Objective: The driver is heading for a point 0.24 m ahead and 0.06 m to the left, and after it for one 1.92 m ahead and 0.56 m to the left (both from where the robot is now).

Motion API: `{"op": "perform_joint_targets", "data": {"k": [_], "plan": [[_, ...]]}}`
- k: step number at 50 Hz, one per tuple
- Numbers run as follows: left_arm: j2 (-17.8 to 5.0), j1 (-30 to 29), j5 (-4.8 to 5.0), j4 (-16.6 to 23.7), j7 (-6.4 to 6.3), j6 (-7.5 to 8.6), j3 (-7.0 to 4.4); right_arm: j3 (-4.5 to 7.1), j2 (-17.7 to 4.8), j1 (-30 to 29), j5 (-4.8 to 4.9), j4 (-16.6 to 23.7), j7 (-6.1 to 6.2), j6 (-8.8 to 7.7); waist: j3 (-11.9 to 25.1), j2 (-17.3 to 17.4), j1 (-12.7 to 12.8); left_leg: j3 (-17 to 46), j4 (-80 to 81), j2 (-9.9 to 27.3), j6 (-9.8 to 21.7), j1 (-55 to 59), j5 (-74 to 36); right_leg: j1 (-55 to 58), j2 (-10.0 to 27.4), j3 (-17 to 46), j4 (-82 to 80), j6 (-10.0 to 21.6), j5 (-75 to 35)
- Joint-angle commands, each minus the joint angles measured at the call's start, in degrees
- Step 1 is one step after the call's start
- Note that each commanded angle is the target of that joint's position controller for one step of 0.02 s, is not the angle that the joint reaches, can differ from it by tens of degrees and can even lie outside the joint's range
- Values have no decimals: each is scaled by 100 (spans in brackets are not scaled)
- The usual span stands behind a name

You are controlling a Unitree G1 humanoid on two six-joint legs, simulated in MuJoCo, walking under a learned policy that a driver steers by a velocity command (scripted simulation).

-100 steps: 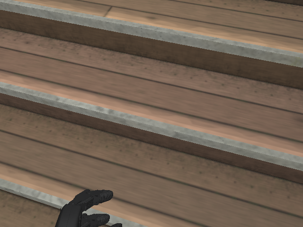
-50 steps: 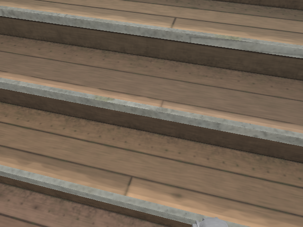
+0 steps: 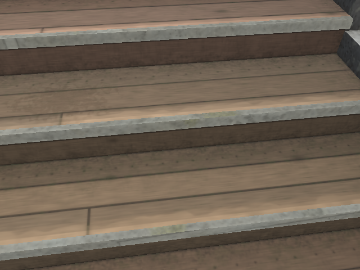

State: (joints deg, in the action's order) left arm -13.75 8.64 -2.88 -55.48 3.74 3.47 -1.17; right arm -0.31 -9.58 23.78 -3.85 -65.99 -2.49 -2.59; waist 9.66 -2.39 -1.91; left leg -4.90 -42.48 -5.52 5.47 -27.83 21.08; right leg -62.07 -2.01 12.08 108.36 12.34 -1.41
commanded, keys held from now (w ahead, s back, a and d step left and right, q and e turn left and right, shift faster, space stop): w+q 0.02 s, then q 0.90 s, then no key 0.08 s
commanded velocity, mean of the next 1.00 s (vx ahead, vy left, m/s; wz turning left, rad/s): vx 0.13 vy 0.00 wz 0.51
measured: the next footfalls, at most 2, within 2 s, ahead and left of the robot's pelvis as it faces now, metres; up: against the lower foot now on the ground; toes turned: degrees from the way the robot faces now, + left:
right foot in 0.30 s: +0.38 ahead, -0.10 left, +0.16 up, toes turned +5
left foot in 0.82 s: +0.30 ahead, +0.16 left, +0.16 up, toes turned +30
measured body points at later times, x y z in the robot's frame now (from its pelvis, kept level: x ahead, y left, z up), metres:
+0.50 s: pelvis +0.22 -0.03 +0.15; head +0.22 -0.02 +0.60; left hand +0.33 +0.25 +0.04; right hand +0.40 -0.25 +0.02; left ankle +0.16 +0.10 -0.42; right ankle +0.34 -0.10 -0.55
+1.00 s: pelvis +0.28 +0.04 +0.19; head +0.28 +0.07 +0.64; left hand +0.32 +0.36 +0.10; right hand +0.55 -0.12 +0.10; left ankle +0.27 +0.14 -0.55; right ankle +0.32 -0.10 -0.40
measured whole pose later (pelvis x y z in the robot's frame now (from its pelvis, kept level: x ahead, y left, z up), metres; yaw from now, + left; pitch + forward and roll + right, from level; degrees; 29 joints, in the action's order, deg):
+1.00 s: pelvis +0.28 +0.04 +0.19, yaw +34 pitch +5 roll -1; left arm -14.7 3.7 -1.5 -41.9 -1.4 6.5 -2.7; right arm 5.4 -14.5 9.7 -1.3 -44.9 0.3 -5.1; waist 4.2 -1.5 -2.3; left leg 2.1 -32.3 -2.5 3.8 -25.3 12.0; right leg -40.4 -0.4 2.0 84.4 -4.5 23.0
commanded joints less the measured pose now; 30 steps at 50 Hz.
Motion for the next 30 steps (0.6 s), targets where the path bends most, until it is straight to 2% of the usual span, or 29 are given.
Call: {"op": "perform_joint_targets", "data": {"k": [1, 2, 3, 4, 6, 7, 8, 9, 10, 11, 12, 13, 14, 15, 16, 17, 18, 19, 20, 21, 22, 23, 24, 25, 26, 27, 28, 29, 30], "plan": [[259, 226, -35, 111, 82, -20, 214, -97, 133, -713, -143, 432, -109, -297, -554, 308, 606, 1529, 2121, 830, 652, -145, -833, -886, 483, -813, 479, -78, 37], [341, -4, -10, 144, 96, 2, 293, -115, 125, -151, -205, 266, -64, -306, -496, 589, 339, 1737, 2178, 879, 845, 103, -1073, -1245, 411, -964, 1480, -136, 389], [313, -317, -7, 278, 58, 32, 318, -165, 222, 120, -201, 176, -37, -306, -545, 365, 247, 1828, 2098, 992, 867, 445, -1209, -1672, 499, -907, 1389, -173, 500], [317, -747, 8, 468, -5, 74, 374, -192, 205, 640, -199, -23, 12, -294, -540, 539, 33, 2037, 2016, 1108, 922, 1125, -1662, -2240, 480, -936, 1545, -195, 915], [303, -1779, 93, 1081, -144, 68, 453, -194, 129, 1311, -297, -200, 35, -290, -588, 602, -187, 2250, 1971, 1250, 807, 1997, -2665, -2808, 558, -1128, 932, -171, 1460], [222, -2310, 89, 1371, -220, -1, 446, -202, 24, 1399, -326, -208, -33, -322, -517, 473, -216, 2262, 2110, 1265, 783, 1868, -2725, -2424, 681, -1312, -335, -418, 1121], [258, -2545, 81, 1486, -276, -79, 436, -192, 30, 1510, -237, -142, -63, -361, -541, 702, -298, 2322, 2195, 1282, 861, 1726, -2990, -2119, 719, -1422, -864, -610, 916], [409, -3062, 34, 1661, -262, -235, 478, -174, -66, 1197, -56, 124, -209, -355, -743, 800, -279, 2255, 2936, 1540, 866, 1024, -3256, -1187, 750, -1789, -1735, -664, 1702], [568, -3264, -23, 1759, -233, -360, 496, -189, -33, 1178, 69, 232, -284, -369, -788, 1035, -300, 2303, 3207, 1636, 955, 727, -3292, -572, 686, -1912, -2210, -699, 2010], [539, -2836, -53, 1704, -178, -342, 394, -183, -123, 703, 243, 611, -312, -461, -844, 1216, 7, 1957, 3153, 1595, 854, 440, -4397, 472, 500, -2270, -2524, -703, 2139], [636, -2405, 17, 1720, -137, -386, 384, -132, -413, 534, 251, 694, -290, -575, -535, 1263, 339, 1795, 2892, 1686, 931, 252, -6592, 1618, 258, -2361, -2663, -745, 1504], [399, -2260, 55, 1745, -145, -369, 268, -7, -760, 475, 338, 866, -201, -682, -362, 1158, 454, 1764, 2667, 1676, 810, 882, -8055, 2085, -25, -2375, -3466, -871, 1638], [47, -2101, 152, 1765, -226, -308, 107, 155, -1035, 457, 471, 920, -181, -681, -181, 1275, 552, 1714, 2334, 1568, 638, 1532, -8983, 2512, -352, -2369, -4675, -810, 1878], [-267, -1310, 246, 1645, -350, -268, -52, 308, -1150, 275, 357, 947, -310, -643, 235, 1402, 831, 1669, 1421, 1491, 315, 1263, -10019, 3809, -226, -1746, -5055, -482, 1184], [-451, -272, 223, 1481, -444, -227, -68, 186, -278, 802, 100, 1104, -308, -686, 2261, -274, 731, 1605, -418, 945, -87, 14, -7359, 6445, 1161, 425, -5686, 804, -1296], [-667, 987, -189, 1326, -479, -272, -118, 153, 114, 671, 244, 1270, -338, -511, 2712, -1703, 1147, 1791, -2916, -270, -349, -1439, -420, 7117, 2712, 3538, -7843, 1795, -475], [-781, 979, -365, 1192, -540, -101, -219, 369, -278, -41, 436, 1148, -381, -334, 1341, -1009, 1369, 2436, -5343, 54, -311, -2207, -1000, 5523, 2621, 4042, -8476, 1218, 2158], [-781, 203, -109, 1064, -564, 134, -229, 453, -261, -239, 441, 1165, -286, -279, 161, -587, 890, 2086, -5802, 345, -268, -2583, -1338, 4221, 2312, 3032, -8523, 767, 3602], [-220, -459, 85, 928, -532, 248, -157, 415, -102, -74, 316, 995, -134, -221, -99, 31, 410, 1698, -5950, 593, -208, -2413, -1252, 3487, 2225, 1809, -8317, 577, 3455], [459, -701, 186, 803, -480, 284, -2, 345, 45, -308, 151, 1057, -50, -235, -218, 666, 182, 1512, -5702, 778, -68, -2290, -1204, 3134, 2037, 819, -8181, 357, 2932], [885, -965, 210, 756, -486, 295, 96, 275, 221, -533, 86, 1160, -10, -182, -296, 764, -96, 1444, -5173, 968, -36, -2094, -909, 2869, 1790, 95, -8279, 108, 2343], [1072, -1308, 223, 826, -569, 314, 111, 194, 377, -487, 119, 1154, -8, -111, -202, 283, -240, 1373, -5176, 997, -33, -2099, -501, 2812, 1670, -280, -8475, 13, 1720], [889, -1354, 210, 909, -694, 350, 35, 155, 351, -552, 174, 1154, -84, -89, 9, 152, -190, 1274, -5322, 921, -61, -2155, -590, 3001, 1536, -676, -8438, -83, 1223], [639, -1151, 94, 856, -744, 368, -27, 157, 143, -908, 198, 1331, -166, -120, 181, 370, -128, 1125, -5076, 944, -156, -2235, -860, 3207, 1463, -1106, -8488, -75, 1045], [402, -1048, -19, 873, -734, 340, -102, 151, -48, -1165, 269, 1463, -195, -158, 262, 411, -44, 1156, -4881, 961, -300, -2336, -1135, 3306, 1516, -1303, -8598, -90, 1100], [165, -921, -68, 902, -707, 318, -159, 162, -213, -1403, 295, 1566, -229, -189, 261, 234, 73, 1134, -4957, 907, -358, -2373, -1247, 3385, 1530, -1479, -8743, -6, 1041], [-50, -912, -26, 1016, -631, 277, -219, 203, -376, -1620, 278, 1702, -292, -191, 241, -31, 112, 799, -5054, 837, -403, -2325, -924, 3529, 1541, -1825, -8999, 142, 764], [-117, -834, -36, 957, -543, 241, -250, 197, -541, -1926, 287, 1897, -296, -163, 144, 57, 78, 915, -4696, 1033, -409, -2479, -597, 3752, 1795, -1714, -9258, 79, 978], [-157, -732, -23, 952, -514, 238, -257, 197, -613, -2050, 263, 1956, -262, -150, 65, 121, 116, 1022, -4425, 1148, -407, -2609, -654, 3989, 1941, -1629, -9361, 83, 1113]]}}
